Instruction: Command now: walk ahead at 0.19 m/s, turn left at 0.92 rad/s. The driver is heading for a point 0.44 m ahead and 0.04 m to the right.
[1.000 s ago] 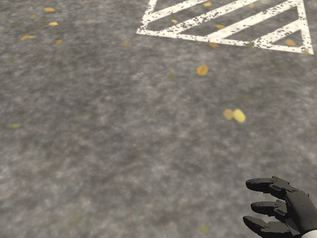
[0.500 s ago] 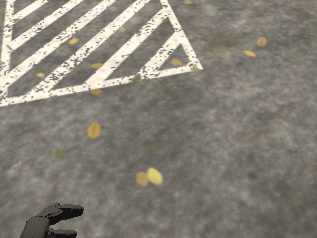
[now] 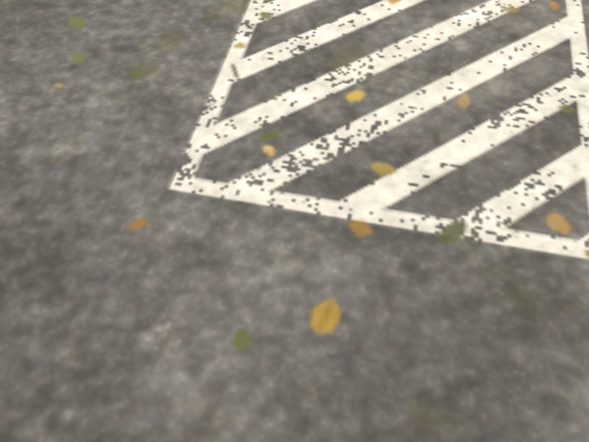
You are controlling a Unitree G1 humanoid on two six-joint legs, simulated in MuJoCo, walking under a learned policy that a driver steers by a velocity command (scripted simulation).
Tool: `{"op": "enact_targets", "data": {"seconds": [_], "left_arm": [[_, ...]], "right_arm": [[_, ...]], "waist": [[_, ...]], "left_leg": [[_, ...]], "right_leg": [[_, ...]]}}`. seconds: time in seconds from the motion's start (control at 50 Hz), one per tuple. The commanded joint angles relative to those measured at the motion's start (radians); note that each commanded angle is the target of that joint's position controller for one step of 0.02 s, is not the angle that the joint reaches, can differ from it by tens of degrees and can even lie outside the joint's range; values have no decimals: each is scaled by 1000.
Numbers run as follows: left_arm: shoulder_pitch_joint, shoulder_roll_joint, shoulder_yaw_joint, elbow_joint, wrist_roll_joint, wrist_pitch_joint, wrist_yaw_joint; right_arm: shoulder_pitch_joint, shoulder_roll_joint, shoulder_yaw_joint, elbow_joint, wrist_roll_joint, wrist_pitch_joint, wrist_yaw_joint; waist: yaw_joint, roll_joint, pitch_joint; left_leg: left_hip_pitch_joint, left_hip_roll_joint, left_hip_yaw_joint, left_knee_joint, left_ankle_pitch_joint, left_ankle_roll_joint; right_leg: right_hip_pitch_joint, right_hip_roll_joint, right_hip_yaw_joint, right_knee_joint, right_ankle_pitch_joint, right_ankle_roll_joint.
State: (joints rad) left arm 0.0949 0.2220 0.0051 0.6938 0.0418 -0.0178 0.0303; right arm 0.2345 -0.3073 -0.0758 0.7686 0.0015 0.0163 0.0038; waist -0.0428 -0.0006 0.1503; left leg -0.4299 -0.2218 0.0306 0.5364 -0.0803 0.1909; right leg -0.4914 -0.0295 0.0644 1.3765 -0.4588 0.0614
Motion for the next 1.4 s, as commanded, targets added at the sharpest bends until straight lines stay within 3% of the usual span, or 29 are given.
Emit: {"op": "enact_targets", "data": {"seconds": [0.02,0.08,0.16,0.26,0.36,0.44,0.48,0.5,0.52,0.54,0.56,0.6,0.66,0.72,0.76,0.8,0.82,0.84,0.86,0.88,1.1,1.34,1.36,1.38,1.4], "left_arm": [[145,156,40,-40,10,44,11],[128,140,37,-48,-6,53,11],[57,149,46,-65,-11,75,8],[28,165,57,-58,-18,74,5],[40,167,54,-47,-30,63,0],[92,168,49,-30,-46,54,4],[158,152,43,-5,-43,44,12],[170,162,43,3,-32,34,19],[128,209,43,-15,-15,25,26],[60,254,43,-38,-15,27,16],[105,219,41,-16,-25,25,8],[93,170,24,4,-29,19,2],[97,169,21,26,-26,20,4],[131,172,24,55,-27,25,-1],[120,178,27,70,-30,28,-1],[123,167,26,78,-31,22,-3],[144,166,29,80,-31,18,-8],[146,146,25,96,-36,19,-10],[121,154,26,111,-34,22,-7],[109,154,28,118,-33,24,-5],[124,141,25,236,-31,30,-5],[156,117,14,331,-32,29,0],[171,126,18,337,-30,31,-2],[169,155,31,331,-27,37,-7],[155,168,37,317,-19,43,-15]], "right_arm": [[64,-144,-38,-63,-2,-17,-7],[66,-157,-45,-71,-9,-14,-10],[86,-134,-38,-72,-3,9,-17],[107,-117,-30,-72,-15,23,-22],[97,-113,-19,-66,-28,22,-22],[60,-116,-9,-56,-34,22,-16],[29,-106,1,-46,-18,20,-22],[34,-89,8,-42,-9,15,-26],[93,-31,23,-39,-9,7,-25],[117,-57,18,-36,-2,9,-28],[86,-103,5,-19,-17,15,-29],[38,-83,6,-7,-8,21,-21],[43,-50,20,29,-9,31,-11],[12,-30,33,55,2,35,-21],[22,-26,39,83,3,31,-28],[11,-63,39,101,-14,19,-35],[2,-100,34,111,-21,14,-38],[-22,-97,32,132,-7,14,-35],[-21,-62,41,142,-5,11,-32],[-19,-57,44,156,-7,7,-33],[-15,-48,55,278,-10,0,-44],[10,-15,68,350,-10,-7,-46],[37,-18,66,355,-12,-5,-45],[48,-46,54,346,-16,1,-43],[51,-65,46,334,-24,6,-36]], "waist": [[60,-90,-237],[47,-49,-288],[3,39,-256],[-26,86,-200],[-21,104,-184],[9,113,-190],[58,93,-188],[60,58,-191],[15,-115,-212],[-8,-187,-175],[34,-153,-188],[31,-122,-159],[28,-153,-169],[52,-156,-184],[35,-144,-186],[41,-97,-199],[68,-38,-193],[73,37,-158],[47,24,-147],[44,28,-142],[50,0,-107],[52,4,-101],[48,0,-145],[44,4,-131],[38,13,-66]], "left_leg": [[183,329,-458,-211,521,90],[215,305,-409,-176,560,0],[260,277,-436,-218,268,-83],[347,303,-497,-240,101,-66],[347,318,-507,-205,186,-19],[299,316,-522,-164,297,-1],[263,287,-521,-126,269,-39],[204,259,-503,-102,138,-85],[138,183,-394,17,-146,-140],[77,63,-246,53,-383,-162],[141,102,-210,162,-443,-168],[145,119,-195,207,-389,-187],[162,137,-139,153,-353,-216],[202,156,-94,11,-300,-218],[277,170,-86,-140,-161,-210],[394,237,-172,-200,24,-194],[417,286,-206,-152,124,-183],[347,277,-195,-131,101,-167],[318,271,-198,-156,56,-168],[307,270,-198,-173,47,-171],[288,275,-203,-213,-27,-157],[260,275,-202,-225,-54,-150],[265,252,-191,-220,-251,-137],[228,229,-195,-196,-531,-109],[166,242,-243,-203,-723,-78]], "right_leg": [[-19,-38,17,-144,36,17],[-44,-49,9,-232,145,11],[-112,-46,15,-313,232,5],[-158,-31,28,-410,205,-2],[-50,6,8,-541,108,-30],[134,49,-16,-726,52,-59],[277,48,-18,-980,193,-79],[380,-5,28,-1088,313,-89],[452,-187,211,-1137,405,-129],[374,-324,348,-1115,670,-246],[325,-333,331,-1089,737,-319],[314,-229,218,-1081,683,-279],[364,-150,131,-1032,791,-228],[408,-140,139,-1001,812,-220],[392,-126,140,-984,767,-196],[316,-107,152,-998,602,-146],[280,-72,127,-1009,498,-133],[301,-34,88,-1044,428,-126],[327,-30,79,-1031,404,-120],[342,-33,76,-1023,418,-120],[330,-36,81,-1058,328,-115],[330,-35,75,-1057,305,-111],[336,-13,67,-1051,109,-119],[293,15,63,-1017,-156,-141],[207,11,94,-1003,-326,-161]]}}
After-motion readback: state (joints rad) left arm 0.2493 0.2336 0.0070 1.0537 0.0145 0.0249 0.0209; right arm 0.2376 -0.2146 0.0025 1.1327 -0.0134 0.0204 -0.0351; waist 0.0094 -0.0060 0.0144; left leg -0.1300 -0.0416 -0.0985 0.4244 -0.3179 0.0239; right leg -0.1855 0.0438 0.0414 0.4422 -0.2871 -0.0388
